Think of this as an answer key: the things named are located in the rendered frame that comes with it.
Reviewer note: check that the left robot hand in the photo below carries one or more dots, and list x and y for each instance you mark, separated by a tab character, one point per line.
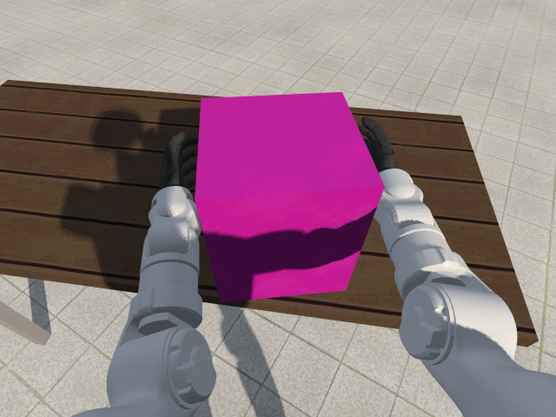
172	172

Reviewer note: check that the table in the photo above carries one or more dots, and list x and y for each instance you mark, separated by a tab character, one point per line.
80	166

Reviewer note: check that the robot left forearm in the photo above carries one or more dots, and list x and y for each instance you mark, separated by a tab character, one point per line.
168	288

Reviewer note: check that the robot right upper arm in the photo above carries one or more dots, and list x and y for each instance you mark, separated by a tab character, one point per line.
466	338

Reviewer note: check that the right robot hand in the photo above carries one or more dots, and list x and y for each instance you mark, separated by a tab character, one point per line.
378	144

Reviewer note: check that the robot right forearm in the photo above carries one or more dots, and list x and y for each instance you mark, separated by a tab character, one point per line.
414	242

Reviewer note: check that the carton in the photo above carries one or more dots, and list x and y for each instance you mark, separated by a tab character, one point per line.
286	191

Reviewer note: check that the robot left upper arm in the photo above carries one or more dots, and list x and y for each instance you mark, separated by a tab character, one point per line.
165	374

